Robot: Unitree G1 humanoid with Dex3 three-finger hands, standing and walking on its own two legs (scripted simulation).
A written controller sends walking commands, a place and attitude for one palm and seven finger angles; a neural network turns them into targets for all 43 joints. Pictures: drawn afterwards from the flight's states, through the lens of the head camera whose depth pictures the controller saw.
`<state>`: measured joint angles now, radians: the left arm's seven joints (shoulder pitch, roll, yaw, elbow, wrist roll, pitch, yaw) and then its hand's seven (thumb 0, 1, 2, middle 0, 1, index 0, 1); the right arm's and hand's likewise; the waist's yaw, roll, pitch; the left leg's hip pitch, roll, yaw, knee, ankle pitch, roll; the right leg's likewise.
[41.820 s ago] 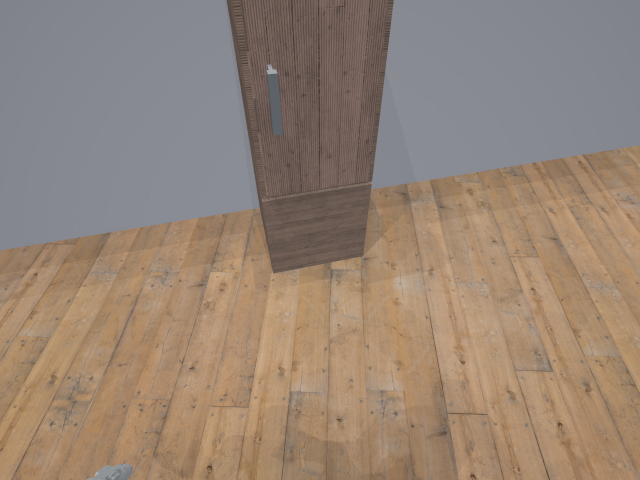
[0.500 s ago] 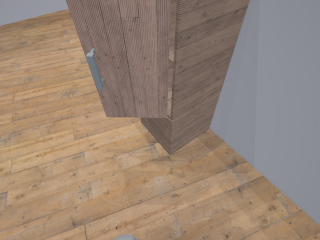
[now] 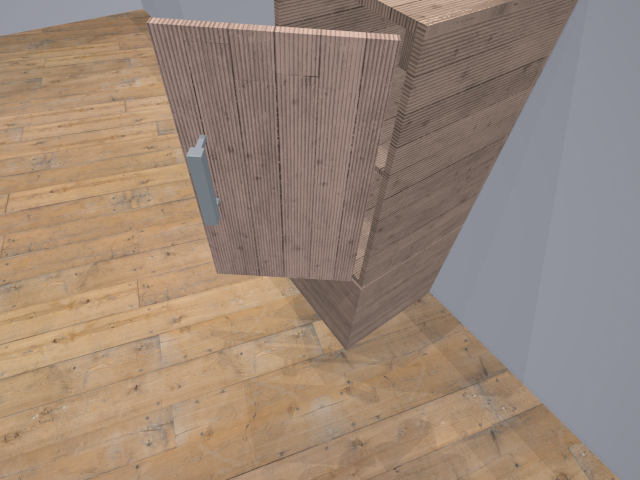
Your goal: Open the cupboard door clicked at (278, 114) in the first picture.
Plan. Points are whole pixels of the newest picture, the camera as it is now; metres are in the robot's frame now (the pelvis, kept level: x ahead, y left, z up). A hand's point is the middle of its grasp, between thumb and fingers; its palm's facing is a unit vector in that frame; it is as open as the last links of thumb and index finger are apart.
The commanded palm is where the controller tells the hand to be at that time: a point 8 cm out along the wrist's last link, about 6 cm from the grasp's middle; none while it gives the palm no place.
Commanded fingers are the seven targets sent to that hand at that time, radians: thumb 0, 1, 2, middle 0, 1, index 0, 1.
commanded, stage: come to a stop and stand still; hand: left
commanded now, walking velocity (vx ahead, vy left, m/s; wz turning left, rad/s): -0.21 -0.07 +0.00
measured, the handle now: (207, 181) +0.58 +0.24 -0.01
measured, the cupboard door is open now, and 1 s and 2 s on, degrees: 52 52 52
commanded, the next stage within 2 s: look again from close up in 0.78 s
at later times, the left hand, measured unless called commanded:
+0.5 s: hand out of the picture +0.07 +0.19 -0.18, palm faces +0.00 -0.98 -0.21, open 7.3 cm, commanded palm none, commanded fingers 0.00 0.90 0.90 -0.20 -0.30 -0.20 -0.30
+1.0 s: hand out of the picture +0.03 +0.18 -0.16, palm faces -0.03 -0.97 -0.24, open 7.4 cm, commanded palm none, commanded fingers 0.00 0.90 0.90 -0.20 -0.30 -0.20 -0.30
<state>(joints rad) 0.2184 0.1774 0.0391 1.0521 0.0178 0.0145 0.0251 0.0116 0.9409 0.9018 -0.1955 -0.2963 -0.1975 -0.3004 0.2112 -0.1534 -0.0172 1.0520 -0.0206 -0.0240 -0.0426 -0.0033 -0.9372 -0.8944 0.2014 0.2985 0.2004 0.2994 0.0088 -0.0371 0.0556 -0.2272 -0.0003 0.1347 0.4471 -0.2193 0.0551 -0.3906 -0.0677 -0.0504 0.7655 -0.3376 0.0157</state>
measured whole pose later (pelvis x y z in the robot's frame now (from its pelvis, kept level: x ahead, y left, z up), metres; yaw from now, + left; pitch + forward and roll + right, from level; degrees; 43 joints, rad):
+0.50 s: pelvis +0.01 +0.01 -0.01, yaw -1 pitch -1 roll +0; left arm 0.20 0.17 0.02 1.00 0.02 0.04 0.04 0.00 0.91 0.90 -0.20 -0.30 -0.20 -0.30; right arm 0.23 -0.20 -0.05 0.97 -0.02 0.04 -0.02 0.01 -0.91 -0.90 0.20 0.30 0.20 0.30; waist -0.01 -0.01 0.04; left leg -0.25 0.00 0.08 0.62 -0.36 0.04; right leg -0.30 -0.05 -0.04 0.62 -0.30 0.00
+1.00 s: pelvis +0.01 +0.00 +0.00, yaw -2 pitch +0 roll +1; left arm 0.29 0.14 -0.02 1.07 0.02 0.01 0.02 0.00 0.91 0.90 -0.20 -0.30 -0.20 -0.30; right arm 0.29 -0.21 0.00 1.04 -0.01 -0.01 -0.02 0.01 -0.91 -0.89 0.20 0.30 0.20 0.30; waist 0.00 0.05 0.03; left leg -0.16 -0.01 0.10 0.44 -0.27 0.02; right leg -0.26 -0.06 -0.01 0.51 -0.25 0.02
